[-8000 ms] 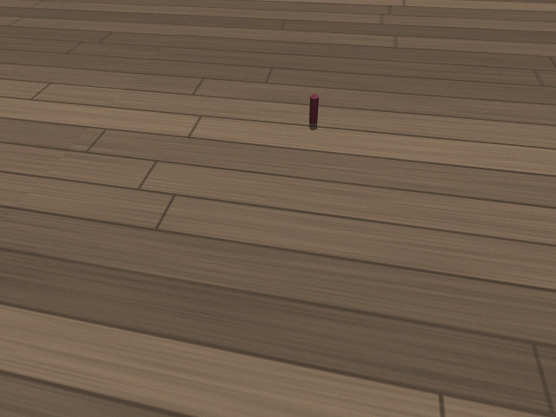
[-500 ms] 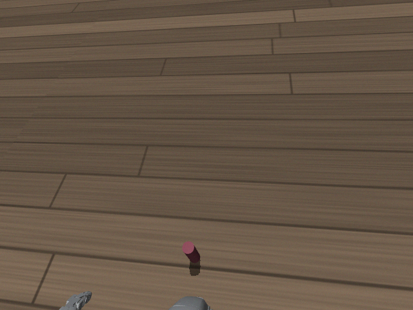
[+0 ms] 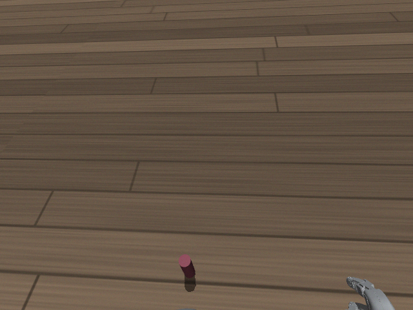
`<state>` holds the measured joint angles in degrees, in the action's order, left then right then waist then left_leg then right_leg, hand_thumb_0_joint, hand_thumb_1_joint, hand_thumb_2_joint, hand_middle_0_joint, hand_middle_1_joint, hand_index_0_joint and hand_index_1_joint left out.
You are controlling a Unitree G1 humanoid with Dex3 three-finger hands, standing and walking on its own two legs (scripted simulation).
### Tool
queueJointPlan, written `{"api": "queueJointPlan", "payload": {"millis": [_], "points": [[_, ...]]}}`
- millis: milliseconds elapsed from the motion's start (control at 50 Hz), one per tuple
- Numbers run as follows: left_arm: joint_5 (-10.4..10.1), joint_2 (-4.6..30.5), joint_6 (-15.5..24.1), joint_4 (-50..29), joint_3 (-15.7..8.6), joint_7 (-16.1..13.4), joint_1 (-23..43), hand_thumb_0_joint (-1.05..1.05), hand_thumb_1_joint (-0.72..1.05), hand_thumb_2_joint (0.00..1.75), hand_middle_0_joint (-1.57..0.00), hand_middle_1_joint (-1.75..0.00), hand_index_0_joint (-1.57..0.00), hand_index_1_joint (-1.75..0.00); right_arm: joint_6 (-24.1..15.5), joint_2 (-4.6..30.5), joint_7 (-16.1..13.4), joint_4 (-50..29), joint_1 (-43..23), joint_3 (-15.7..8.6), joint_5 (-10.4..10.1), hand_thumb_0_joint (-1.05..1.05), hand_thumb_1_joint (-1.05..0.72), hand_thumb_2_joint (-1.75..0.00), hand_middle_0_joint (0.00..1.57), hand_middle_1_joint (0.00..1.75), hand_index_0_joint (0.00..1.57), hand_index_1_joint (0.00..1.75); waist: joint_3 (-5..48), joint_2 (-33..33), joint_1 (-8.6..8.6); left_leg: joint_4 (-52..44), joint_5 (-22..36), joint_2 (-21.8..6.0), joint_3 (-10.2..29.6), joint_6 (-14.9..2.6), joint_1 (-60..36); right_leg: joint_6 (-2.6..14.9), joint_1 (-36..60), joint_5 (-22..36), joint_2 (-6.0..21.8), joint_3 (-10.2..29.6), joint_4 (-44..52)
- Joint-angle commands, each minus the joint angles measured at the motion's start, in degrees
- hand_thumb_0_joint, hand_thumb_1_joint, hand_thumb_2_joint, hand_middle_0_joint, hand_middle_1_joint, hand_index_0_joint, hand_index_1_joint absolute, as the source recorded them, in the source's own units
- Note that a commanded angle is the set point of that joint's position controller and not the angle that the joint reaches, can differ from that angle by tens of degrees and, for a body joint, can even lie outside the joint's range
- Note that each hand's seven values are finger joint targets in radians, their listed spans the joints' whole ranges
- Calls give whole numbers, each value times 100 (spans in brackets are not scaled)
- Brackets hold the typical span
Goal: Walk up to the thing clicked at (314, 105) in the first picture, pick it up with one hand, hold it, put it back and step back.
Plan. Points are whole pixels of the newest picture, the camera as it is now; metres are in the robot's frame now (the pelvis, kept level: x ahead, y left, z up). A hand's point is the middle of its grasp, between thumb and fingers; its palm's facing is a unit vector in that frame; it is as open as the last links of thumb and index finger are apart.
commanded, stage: walk up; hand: left
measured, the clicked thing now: (187, 266) +0.37 +0.17 -0.67
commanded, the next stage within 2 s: none
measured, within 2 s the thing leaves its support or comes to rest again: neither
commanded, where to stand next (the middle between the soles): +0.03 -0.01 m, yaw -2 degrees
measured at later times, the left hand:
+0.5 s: hand (115, 309) +0.14 +0.24 -0.14, palm faces -0.06 -0.94 -0.33, open 7.4 cm
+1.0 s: hand out of the picture -0.05 +0.22 -0.12, palm faces +0.02 -0.91 -0.41, open 7.4 cm
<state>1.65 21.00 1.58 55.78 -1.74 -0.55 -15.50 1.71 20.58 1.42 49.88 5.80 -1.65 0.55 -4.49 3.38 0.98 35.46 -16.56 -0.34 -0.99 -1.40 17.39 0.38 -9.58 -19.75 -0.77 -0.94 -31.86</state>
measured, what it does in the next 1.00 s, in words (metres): lifts its left foot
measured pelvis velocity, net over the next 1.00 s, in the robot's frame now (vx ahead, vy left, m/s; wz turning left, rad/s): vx -0.07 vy -0.04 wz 0.00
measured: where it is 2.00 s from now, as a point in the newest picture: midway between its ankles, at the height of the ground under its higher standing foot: outside the picture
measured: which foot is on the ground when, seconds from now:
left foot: down 0.00-0.76, up 0.78-1.00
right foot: down 0.00-1.00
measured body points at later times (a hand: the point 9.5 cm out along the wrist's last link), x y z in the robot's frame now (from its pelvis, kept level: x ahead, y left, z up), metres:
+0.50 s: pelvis +0.00 +0.00 +0.01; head +0.02 +0.01 +0.46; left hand +0.15 +0.29 -0.11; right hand +0.07 -0.32 -0.11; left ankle +0.04 +0.10 -0.73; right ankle -0.03 -0.12 -0.73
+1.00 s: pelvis -0.07 -0.04 +0.02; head -0.04 -0.08 +0.46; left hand -0.05 +0.27 -0.09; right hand -0.02 -0.35 -0.14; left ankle -0.08 +0.11 -0.68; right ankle -0.09 -0.13 -0.73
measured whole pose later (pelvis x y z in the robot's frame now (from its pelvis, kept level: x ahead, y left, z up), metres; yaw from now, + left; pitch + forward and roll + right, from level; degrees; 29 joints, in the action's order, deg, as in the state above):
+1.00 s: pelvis -0.07 -0.04 +0.02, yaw +0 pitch -2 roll +1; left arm 2.3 18.2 2.5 56.7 -3.8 0.6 -16.0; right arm 3.2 22.7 2.3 58.1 13.0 -3.2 1.7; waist -4.8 4.5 1.9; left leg 48.9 -22.1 1.9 7.2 0.5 19.3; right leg 2.6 -6.8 -14.5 -0.1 -3.4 -22.9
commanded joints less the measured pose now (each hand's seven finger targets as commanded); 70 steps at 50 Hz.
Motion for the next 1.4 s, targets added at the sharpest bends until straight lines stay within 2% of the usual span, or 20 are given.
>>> {"api": "queueJointPlan", "payload": {"millis": [0,60,380,420,480,560,620,700,740,760,840,960,1120,1180,1200,1220,1240,1260,1300,1380], "points": [[-57,1172,151,-578,-171,2,805,0,90,90,-20,-30,-20,-30,-340,1220,-77,-126,-32,-275,-37,0,-90,-90,20,30,20,30,250,-604,-360,-1206,120,-539,905,-97,-1280,378,-1242,574,970,1066,966],[-123,1192,158,-294,-181,4,518,0,90,90,-20,-30,-20,-30,-416,1123,-77,32,-284,-179,-65,0,-90,-90,20,30,20,30,617,-802,-55,-975,1473,-628,700,-266,-853,217,31,1678,730,822,1036],[-185,1156,-6,303,-91,0,1307,0,90,90,-20,-30,-20,-30,-444,1115,-181,968,-277,-69,-35,0,-90,-90,20,30,20,30,613,-229,-105,-1723,1720,-692,553,-54,-1070,162,460,1805,727,735,1405],[-265,1334,-144,147,-222,-57,1317,0,90,90,-20,-30,-20,-30,-288,1418,-219,948,-161,-197,-113,0,-90,-90,20,30,20,30,142,-115,-122,-1269,3499,-828,654,-234,-845,184,-31,2832,630,533,574],[-270,1134,-226,44,-202,-59,1206,0,90,90,-20,-30,-20,-30,-244,1564,-222,803,-101,-324,-118,0,-90,-90,20,30,20,30,826,189,-152,-1393,4338,-1280,941,-684,-1210,134,-74,1973,224,215,-289],[-212,1051,-471,-119,-266,2,996,0,90,90,-20,-30,-20,-30,-155,1566,-267,364,-288,-446,41,0,-90,-90,20,30,20,30,1081,706,-162,-1641,3103,-1865,1330,-1281,-849,195,-494,-1382,24,446,-2162],[-198,1011,-472,-115,-324,31,681,0,90,90,-20,-30,-20,-30,-100,1508,-281,105,-563,-460,155,0,-90,-90,20,30,20,30,1121,395,10,-1289,2438,-1678,1027,-1235,-541,242,-499,-1131,155,433,-1953],[-68,1030,-159,110,-411,-5,201,0,90,90,-20,-30,-20,-30,30,1254,-152,99,-511,-362,98,0,-90,-90,20,30,20,30,982,-123,190,-111,444,-754,378,-515,-208,56,422,383,275,464,1358],[132,1821,10,-179,-542,-115,715,0,90,90,-20,-30,-20,-30,125,804,-103,68,-200,-222,120,0,-90,-90,20,30,20,30,193,-1361,-30,974,-1294,231,598,114,1217,402,-149,-628,1924,3068,2212],[176,2268,6,-301,-612,-153,991,0,90,90,-20,-30,-20,-30,171,1188,-141,39,-346,-371,143,0,-90,-90,20,30,20,30,-46,-1263,82,1543,-1366,55,1168,75,702,1066,-1356,-1192,2433,3317,2257],[66,1273,173,-372,-463,-98,1172,0,90,90,-20,-30,-20,-30,60,1141,-31,464,326,-376,-11,0,-90,-90,20,30,20,30,66,-871,-268,1446,-426,321,1202,169,657,384,-154,491,1146,1268,1847],[34,1604,274,-385,-739,36,-378,0,90,90,-20,-30,-20,-30,-191,1483,73,23,-66,-444,117,0,-90,-90,20,30,20,30,45,-1152,519,1215,-617,45,932,197,2213,925,2021,-1437,1728,2093,2272],[17,1564,214,-814,-650,189,-265,0,90,90,-20,-30,-20,-30,-446,1130,151,-77,404,-416,103,0,-90,-90,20,30,20,30,-18,-1305,202,-126,-480,-101,35,80,498,1080,734,884,1389,744,1609],[-63,1310,61,-921,-487,183,82,0,90,90,-20,-30,-20,-30,-550,1151,-30,242,1293,-518,69,0,-90,-90,20,30,20,30,376,-642,-320,-1213,1007,205,-322,51,-1404,711,-485,1839,966,1,-63],[-117,980,24,-959,-361,159,-30,0,90,90,-20,-30,-20,-30,-568,1354,-137,271,1536,-574,104,0,-90,-90,20,30,20,30,704,25,-460,-1437,1272,-174,154,-27,-2009,451,-896,1519,663,-193,-1020],[-176,569,-37,-1009,-224,145,-110,0,90,90,-20,-30,-20,-30,-592,1684,-226,166,1477,-582,187,0,-90,-90,20,30,20,30,692,1126,-400,-1745,1370,-1486,2116,-355,-2043,137,-1745,-704,-44,-45,-1787],[-199,883,-172,-808,-283,62,-339,0,90,90,-20,-30,-20,-30,-585,1767,-275,-85,930,-516,143,0,-90,-90,20,30,20,30,641,401,-145,-1894,456,-2016,2770,-782,-1046,143,-1307,-1290,118,699,-1887],[-221,1311,-233,-665,-365,47,-376,0,90,90,-20,-30,-20,-30,-552,1916,-253,-118,623,-551,57,0,-90,-90,20,30,20,30,372,510,-165,-2012,-219,-2116,2726,-1188,-382,198,-924,-1425,328,715,-2142],[-208,1320,-255,-507,-360,62,-317,0,90,90,-20,-30,-20,-30,-551,1585,-270,-226,227,-413,69,0,-90,-90,20,30,20,30,45,402,-38,-1945,188,-1707,2010,-1006,-251,179,-1062,-1207,289,1003,-2231],[-210,1293,-341,-394,-364,47,-184,0,90,90,-20,-30,-20,-30,-538,1710,-338,-145,330,-416,6,0,-90,-90,20,30,20,30,33,661,-62,-1419,2949,-1717,1246,-1074,-253,34,-1104,-999,117,909,-2530]]}}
